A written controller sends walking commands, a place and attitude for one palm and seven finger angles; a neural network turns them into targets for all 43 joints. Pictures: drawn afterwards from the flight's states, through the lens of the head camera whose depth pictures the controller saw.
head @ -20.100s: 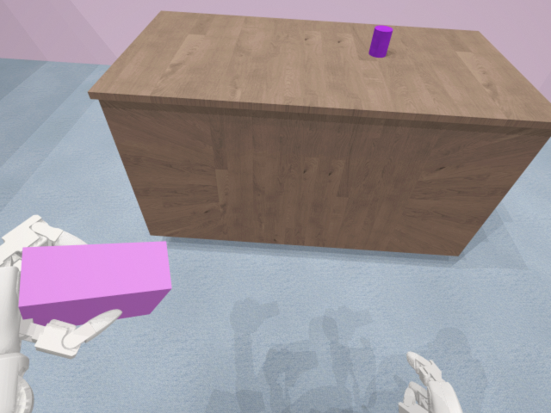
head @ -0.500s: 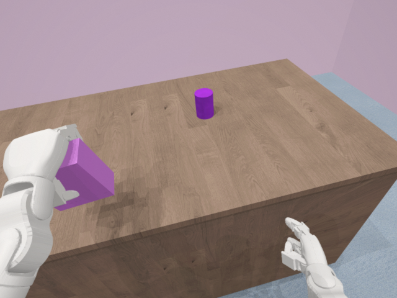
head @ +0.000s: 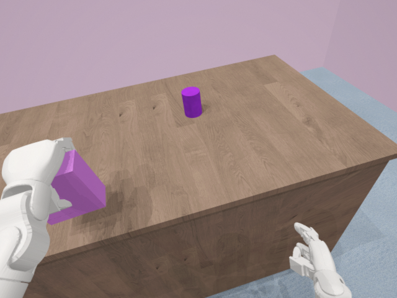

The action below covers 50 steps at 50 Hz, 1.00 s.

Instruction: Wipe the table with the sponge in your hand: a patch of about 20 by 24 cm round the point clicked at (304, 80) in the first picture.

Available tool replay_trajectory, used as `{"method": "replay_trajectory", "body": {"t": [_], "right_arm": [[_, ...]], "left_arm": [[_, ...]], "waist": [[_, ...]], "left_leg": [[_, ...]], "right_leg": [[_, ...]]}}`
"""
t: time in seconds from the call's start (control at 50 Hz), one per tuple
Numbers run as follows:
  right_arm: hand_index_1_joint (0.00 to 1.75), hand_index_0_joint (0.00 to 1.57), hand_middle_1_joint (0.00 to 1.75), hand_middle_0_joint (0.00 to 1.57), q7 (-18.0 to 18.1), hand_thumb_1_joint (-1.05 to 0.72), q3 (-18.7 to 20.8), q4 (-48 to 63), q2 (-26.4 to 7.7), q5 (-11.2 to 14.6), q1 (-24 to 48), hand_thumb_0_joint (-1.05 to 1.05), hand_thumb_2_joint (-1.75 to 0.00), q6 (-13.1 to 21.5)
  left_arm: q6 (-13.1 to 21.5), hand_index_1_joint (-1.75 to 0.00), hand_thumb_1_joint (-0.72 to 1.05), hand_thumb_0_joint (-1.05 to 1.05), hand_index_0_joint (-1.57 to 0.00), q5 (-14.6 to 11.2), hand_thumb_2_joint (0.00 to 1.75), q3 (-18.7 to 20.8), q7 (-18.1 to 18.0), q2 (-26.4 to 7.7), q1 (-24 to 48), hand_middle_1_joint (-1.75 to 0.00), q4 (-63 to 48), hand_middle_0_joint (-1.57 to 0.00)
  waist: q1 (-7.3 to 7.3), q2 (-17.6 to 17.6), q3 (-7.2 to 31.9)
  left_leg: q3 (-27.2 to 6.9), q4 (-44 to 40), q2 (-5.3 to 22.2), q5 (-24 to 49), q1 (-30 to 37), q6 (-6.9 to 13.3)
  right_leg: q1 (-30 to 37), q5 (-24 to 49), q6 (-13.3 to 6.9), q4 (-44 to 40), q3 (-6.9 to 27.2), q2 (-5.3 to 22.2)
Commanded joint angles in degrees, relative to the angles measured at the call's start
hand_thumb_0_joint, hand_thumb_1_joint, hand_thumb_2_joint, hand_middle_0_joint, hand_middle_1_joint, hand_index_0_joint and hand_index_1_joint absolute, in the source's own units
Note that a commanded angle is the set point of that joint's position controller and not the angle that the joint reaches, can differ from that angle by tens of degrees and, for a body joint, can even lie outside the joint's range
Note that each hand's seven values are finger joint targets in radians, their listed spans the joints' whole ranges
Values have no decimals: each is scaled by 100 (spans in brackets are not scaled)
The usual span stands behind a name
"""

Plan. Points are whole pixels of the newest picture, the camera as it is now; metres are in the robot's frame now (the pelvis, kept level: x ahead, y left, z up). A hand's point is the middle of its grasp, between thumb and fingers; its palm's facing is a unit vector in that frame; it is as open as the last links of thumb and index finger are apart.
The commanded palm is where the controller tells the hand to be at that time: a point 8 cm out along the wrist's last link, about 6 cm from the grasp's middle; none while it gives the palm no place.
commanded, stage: move the sponge above the wiping area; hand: left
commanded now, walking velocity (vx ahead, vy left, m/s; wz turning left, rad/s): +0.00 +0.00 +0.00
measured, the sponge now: (68, 194) +0.24 +0.32 +0.11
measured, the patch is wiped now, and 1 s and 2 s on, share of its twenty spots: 0.00 0.00 0.00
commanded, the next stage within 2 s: none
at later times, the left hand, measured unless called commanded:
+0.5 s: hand (60, 184) +0.25 +0.32 +0.14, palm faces +0.08 -0.07 -0.99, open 9.8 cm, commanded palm +0.21 +0.31 +0.21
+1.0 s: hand (70, 191) +0.24 +0.31 +0.12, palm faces +0.05 -0.09 -1.00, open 9.8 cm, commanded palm +0.21 +0.31 +0.20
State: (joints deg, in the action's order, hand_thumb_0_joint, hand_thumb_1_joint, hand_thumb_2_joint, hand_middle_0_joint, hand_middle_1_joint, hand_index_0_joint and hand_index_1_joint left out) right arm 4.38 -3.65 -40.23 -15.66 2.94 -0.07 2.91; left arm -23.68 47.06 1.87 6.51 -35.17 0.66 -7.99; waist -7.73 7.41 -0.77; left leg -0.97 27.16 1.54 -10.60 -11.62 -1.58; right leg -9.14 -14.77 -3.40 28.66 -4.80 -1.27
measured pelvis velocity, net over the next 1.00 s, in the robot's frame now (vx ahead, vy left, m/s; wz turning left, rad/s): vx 0.01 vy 0.02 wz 0.01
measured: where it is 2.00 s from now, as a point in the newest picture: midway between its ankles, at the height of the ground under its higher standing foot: outside the picture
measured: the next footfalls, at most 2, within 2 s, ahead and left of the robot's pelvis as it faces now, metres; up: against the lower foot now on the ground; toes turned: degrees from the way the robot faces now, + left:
none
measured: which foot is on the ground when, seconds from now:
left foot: down 0.00-1.00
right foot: down 0.00-1.00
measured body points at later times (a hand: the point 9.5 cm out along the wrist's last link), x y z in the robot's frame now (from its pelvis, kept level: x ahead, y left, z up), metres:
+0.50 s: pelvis +0.01 +0.01 +0.00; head -0.01 -0.04 +0.45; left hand +0.24 +0.32 +0.19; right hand +0.26 -0.18 -0.08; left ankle +0.05 +0.14 -0.74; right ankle +0.02 -0.08 -0.74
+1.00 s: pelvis +0.01 +0.02 +0.00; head -0.01 -0.02 +0.45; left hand +0.24 +0.31 +0.17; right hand +0.27 -0.16 -0.07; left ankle +0.05 +0.14 -0.74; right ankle +0.02 -0.08 -0.74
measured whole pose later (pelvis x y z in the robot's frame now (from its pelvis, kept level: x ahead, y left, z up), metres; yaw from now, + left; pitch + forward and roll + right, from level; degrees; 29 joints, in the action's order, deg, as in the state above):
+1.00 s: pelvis +0.01 +0.02 +0.00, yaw +0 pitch -4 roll +0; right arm 3.2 -3.5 -39.4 -14.1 2.4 -0.7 2.9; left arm -20.7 50.3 -3.0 4.6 -30.2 -3.1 -9.4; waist -8.1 6.5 -0.4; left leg -0.7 27.1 -0.1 -11.1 -11.9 0.0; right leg -8.8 -14.7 -1.7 27.5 -4.4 0.3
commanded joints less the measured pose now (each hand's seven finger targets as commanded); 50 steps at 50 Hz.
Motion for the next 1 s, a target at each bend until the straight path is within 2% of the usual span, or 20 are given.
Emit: {"method": "replay_trajectory", "body": {"t": [0.0,0.02,0.08,0.14,0.18,0.2,0.28,0.3,0.42,0.48,0.52,0.58,0.64,0.68,0.74,0.78,0.84,0.88,0.94,0.98], "right_arm": [[30,20,30,20,34,-90,139,1159,-445,-25,1375,0,-90,420],[30,20,30,20,41,-90,153,1117,-450,-24,1284,0,-90,419],[30,20,30,20,65,-90,168,1195,-415,-22,1366,0,-90,490],[30,20,30,20,61,-90,206,1121,-417,-78,1145,0,-90,519],[30,20,30,20,55,-90,215,1093,-409,-38,1249,0,-90,544],[30,20,30,20,49,-90,226,1069,-416,-73,1154,0,-90,527],[30,20,30,20,-1,-90,245,1077,-446,-21,1293,0,-90,493],[30,20,30,20,2,-90,253,1081,-462,-51,1208,0,-90,466],[30,20,30,20,-78,-90,216,1180,-392,-21,1225,0,-90,458],[30,20,30,20,-75,-90,190,1267,-378,-22,1375,0,-90,489],[30,20,30,20,-79,-90,188,1193,-370,-65,1155,0,-90,447],[30,20,30,20,-46,-90,208,1150,-398,-48,1284,0,-90,429],[30,20,30,20,-70,-90,234,1072,-408,-79,1123,0,-90,378],[30,20,30,20,-68,-90,190,1099,-367,-26,1326,0,-90,410],[30,20,30,20,-91,-90,219,1059,-410,-60,1208,0,-90,350],[30,20,30,20,-92,-90,174,1122,-373,-12,1377,0,-90,362],[30,20,30,20,-103,-90,193,1088,-404,-53,1219,0,-90,310],[30,20,30,20,-99,-90,172,1183,-358,-14,1339,0,-90,364],[30,20,30,20,-106,-90,207,1121,-363,-84,1140,0,-90,356],[30,20,30,20,-82,-90,191,1100,-397,-77,1206,0,-90,373]], "left_arm": [[216,-160,10,0,-120,180,130,803,-33,-1486,1315,-160,-1017,-120],[307,-160,10,0,-120,220,130,947,-49,-1639,1394,-160,-990,-120],[551,-160,10,0,-120,247,130,1260,-157,-1899,1532,-160,-1350,-120],[733,-160,10,0,-120,166,130,1154,-358,-1636,1544,-160,-1234,-120],[724,-160,10,0,-120,223,130,1389,-490,-1821,1603,-160,-1214,-120],[693,-160,10,0,-120,219,130,1184,-536,-1580,1679,-160,-1073,-120],[489,-160,10,0,-120,219,130,1315,-610,-1660,1453,-160,-952,-120],[423,-160,10,0,-120,186,130,1048,-572,-1386,1371,-160,-866,-120],[379,-160,10,0,-120,211,130,674,-359,-1070,990,-160,-1398,-120],[424,-160,10,0,-120,287,130,855,-356,-1265,948,-160,-1709,-120],[474,-160,10,0,-120,342,130,839,-425,-1214,960,-160,-1604,-120],[451,-160,10,0,-120,445,130,1223,-596,-1586,1279,-160,-1541,-120],[409,-160,10,0,-120,426,130,835,-714,-1133,1404,-160,-1318,-120],[339,-160,10,0,-120,434,130,910,-729,-1231,1452,-160,-1324,-120],[258,-160,10,0,-120,409,130,547,-631,-895,1282,-160,-1179,-120],[184,-160,10,0,-120,459,130,588,-536,-996,1221,-160,-1267,-120],[218,-160,10,0,-120,470,130,290,-413,-756,1234,-160,-1223,-120],[290,-160,10,0,-120,525,130,521,-414,-1006,1270,-160,-1489,-120],[426,-160,10,0,-120,552,130,417,-493,-848,1284,-160,-1460,-120],[424,-160,10,0,-120,634,130,981,-620,-1403,1249,-160,-1322,-120]], "waist": [[-16,-538,1010],[9,-654,1038],[-54,-218,1128],[-50,-182,1114],[-79,-64,1081],[-62,-68,1148],[-102,-201,1162],[-83,-209,1214],[-31,-279,1256],[-73,-264,1240],[-42,-454,1169],[-99,-128,1135],[-62,-18,1178],[-76,24,1152],[-33,-52,1236],[-30,79,1138],[35,-173,1117],[-17,-76,1185],[-12,-193,1232],[-111,-242,1182]], "left_leg": [[-23,-108,-357,475,366,350],[-23,-119,-359,488,420,361],[-74,-96,-380,506,575,357],[-46,-129,-374,585,624,348],[-86,-114,-396,604,639,325],[-33,-116,-383,650,596,325],[-48,-138,-385,724,525,299],[9,-155,-367,742,470,310],[-48,-214,-346,851,545,345],[-149,-199,-331,808,616,353],[-104,-248,-316,828,578,354],[-170,-273,-316,647,615,318],[-147,-340,-311,749,639,297],[-174,-318,-322,657,664,282],[-135,-361,-321,758,609,295],[-174,-366,-319,615,576,288],[-164,-406,-302,609,547,319],[-231,-388,-296,553,594,322],[-191,-390,-290,665,654,338],[-239,-394,-295,542,586,320]], "right_leg": [[-163,319,129,-761,691,229],[-198,314,149,-780,678,210],[-207,254,68,-803,834,165],[-200,339,90,-827,588,189],[-218,320,24,-842,797,136],[-150,422,42,-786,619,181],[-78,605,31,-726,765,154],[-13,677,73,-685,582,205],[-76,812,118,-585,378,159],[-129,734,46,-587,547,92],[-169,667,97,-618,345,116],[-202,419,-7,-685,590,40],[-159,538,6,-685,323,49],[-194,443,-31,-683,523,25],[-99,644,20,-661,308,49],[-142,514,-17,-633,458,14],[-171,554,37,-655,270,22],[-126,485,-22,-599,439,-24],[-151,541,16,-644,273,-4],[-112,361,-46,-670,498,-58]]}}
